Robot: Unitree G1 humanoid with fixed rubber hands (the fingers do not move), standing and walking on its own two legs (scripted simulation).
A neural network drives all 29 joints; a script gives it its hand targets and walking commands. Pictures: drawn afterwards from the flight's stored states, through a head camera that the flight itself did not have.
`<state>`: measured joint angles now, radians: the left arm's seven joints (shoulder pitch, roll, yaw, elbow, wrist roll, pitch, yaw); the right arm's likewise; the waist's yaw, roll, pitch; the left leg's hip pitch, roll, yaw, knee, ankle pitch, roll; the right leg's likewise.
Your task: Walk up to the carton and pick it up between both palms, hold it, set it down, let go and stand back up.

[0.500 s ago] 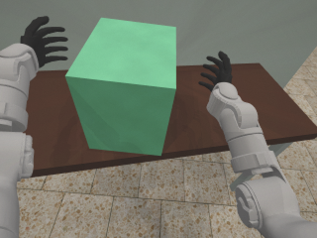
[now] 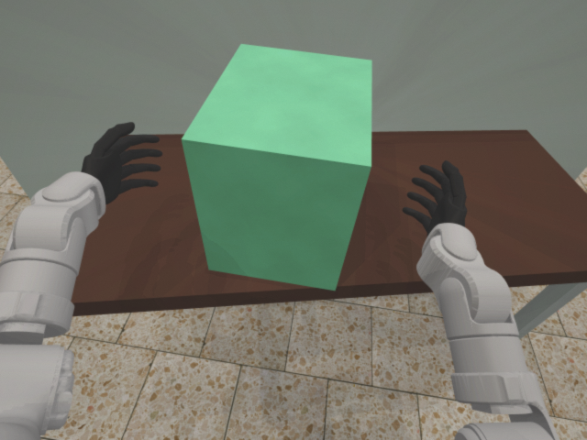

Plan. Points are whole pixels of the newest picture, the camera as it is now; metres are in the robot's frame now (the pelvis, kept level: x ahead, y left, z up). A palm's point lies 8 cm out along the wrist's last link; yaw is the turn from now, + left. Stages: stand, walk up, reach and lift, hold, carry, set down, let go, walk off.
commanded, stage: set down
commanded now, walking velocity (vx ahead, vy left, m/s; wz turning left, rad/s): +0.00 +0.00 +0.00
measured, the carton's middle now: (288, 167) +0.52 +0.00 +0.07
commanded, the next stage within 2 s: none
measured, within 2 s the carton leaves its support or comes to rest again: neither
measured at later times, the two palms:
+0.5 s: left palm (85, 241) +0.33 +0.27 +0.11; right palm (438, 265) +0.28 -0.17 +0.11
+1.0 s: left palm (74, 310) +0.26 +0.28 +0.06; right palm (432, 314) +0.24 -0.16 +0.07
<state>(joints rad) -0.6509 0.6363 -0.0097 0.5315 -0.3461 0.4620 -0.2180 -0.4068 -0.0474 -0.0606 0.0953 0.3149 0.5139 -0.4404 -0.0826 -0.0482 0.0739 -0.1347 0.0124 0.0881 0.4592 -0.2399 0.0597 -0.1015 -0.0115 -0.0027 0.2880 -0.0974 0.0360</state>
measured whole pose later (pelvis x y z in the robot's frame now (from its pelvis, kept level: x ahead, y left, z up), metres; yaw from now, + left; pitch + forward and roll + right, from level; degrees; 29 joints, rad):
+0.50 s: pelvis +0.02 +0.00 +0.00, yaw +0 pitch -9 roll -2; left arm -0.27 0.60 0.06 0.13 -0.33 0.51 -0.25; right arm -0.06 -0.05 -0.01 -0.21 0.28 0.58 -0.45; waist 0.01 -0.05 0.13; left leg -0.03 0.02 0.10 0.45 -0.27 0.06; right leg 0.00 0.00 0.02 0.29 -0.14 0.03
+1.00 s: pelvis +0.05 +0.00 +0.00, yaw +0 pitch -8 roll -3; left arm 0.19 0.58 0.11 -0.19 -0.29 0.33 -0.23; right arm 0.38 -0.03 0.06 -0.42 0.23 0.42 -0.41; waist 0.06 -0.04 0.17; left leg -0.01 0.02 0.09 0.48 -0.33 0.05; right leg 0.03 0.00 0.02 0.30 -0.18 0.05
